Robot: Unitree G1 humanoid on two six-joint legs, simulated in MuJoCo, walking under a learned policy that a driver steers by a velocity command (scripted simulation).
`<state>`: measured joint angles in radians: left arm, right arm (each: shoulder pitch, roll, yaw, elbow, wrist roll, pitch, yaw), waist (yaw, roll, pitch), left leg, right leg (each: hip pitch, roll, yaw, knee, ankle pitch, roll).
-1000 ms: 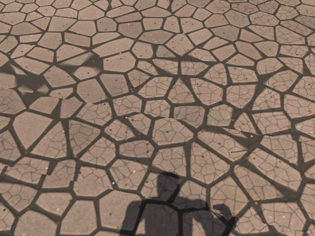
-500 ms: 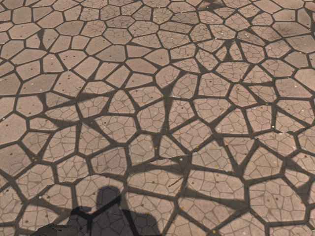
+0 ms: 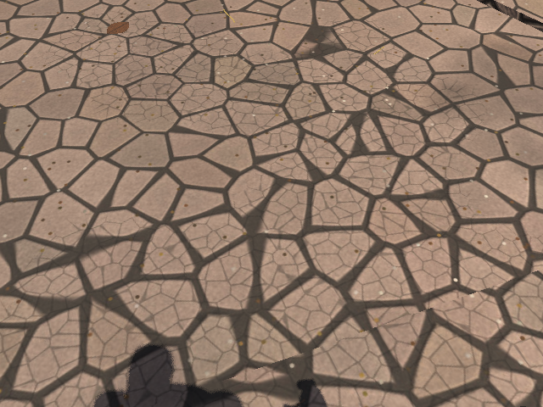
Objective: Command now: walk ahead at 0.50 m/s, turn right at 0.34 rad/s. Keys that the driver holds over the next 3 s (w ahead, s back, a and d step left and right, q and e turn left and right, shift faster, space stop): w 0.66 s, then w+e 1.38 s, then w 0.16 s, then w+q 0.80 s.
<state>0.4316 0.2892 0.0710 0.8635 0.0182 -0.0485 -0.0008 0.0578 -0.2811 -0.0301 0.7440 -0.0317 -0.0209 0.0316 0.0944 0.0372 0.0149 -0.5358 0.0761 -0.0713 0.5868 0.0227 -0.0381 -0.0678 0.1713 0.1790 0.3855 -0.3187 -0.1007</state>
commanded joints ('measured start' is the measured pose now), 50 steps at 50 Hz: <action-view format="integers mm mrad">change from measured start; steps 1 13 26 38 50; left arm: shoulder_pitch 17 -111 -470 -168 32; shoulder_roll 142 69 28 60 96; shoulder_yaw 30 -8 -57 -16 10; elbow -42 -44 -144 32 98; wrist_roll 12 38 11 -21 -3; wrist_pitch -13 7 -10 -37 -29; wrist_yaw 16 -28 -29 -4 8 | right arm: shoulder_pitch -75 281 447 324 -113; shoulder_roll -87 -81 -97 -25 -50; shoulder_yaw -21 -34 -24 -25 -23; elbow -73 77 215 147 -10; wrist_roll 8 13 22 -15 6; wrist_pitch -24 -66 -63 -15 -14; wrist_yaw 3 -19 -39 -10 -7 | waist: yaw -6 -90 -121 -133 -16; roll -109 89 34 -90 -88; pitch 42 19 55 11 65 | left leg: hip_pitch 87 440 600 62 -66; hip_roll -13 150 127 6 -2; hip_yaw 4 -241 -41 53 18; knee -88 -333 -343 408 7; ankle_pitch -8 73 489 -340 49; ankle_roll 21 213 179 56 -5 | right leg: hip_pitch -65 -597 -407 -95 0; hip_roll -275 -178 -155 -356 -308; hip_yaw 230 -116 -244 84 114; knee -18 861 139 -214 -148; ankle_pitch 215 -8 256 327 301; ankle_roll -111 32 16 -157 -133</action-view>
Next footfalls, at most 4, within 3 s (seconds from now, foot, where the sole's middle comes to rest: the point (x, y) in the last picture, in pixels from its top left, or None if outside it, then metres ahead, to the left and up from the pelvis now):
0.12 left None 0.19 0.15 -0.81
0.58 right None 0.48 -0.03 -0.81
1.16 left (263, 305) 0.79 0.14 -0.85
1.66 right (359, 261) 0.97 -0.14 -0.85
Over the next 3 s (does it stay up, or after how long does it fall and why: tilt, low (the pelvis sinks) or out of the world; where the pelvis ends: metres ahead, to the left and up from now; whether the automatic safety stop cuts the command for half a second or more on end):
stays up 1.38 -0.49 -0.06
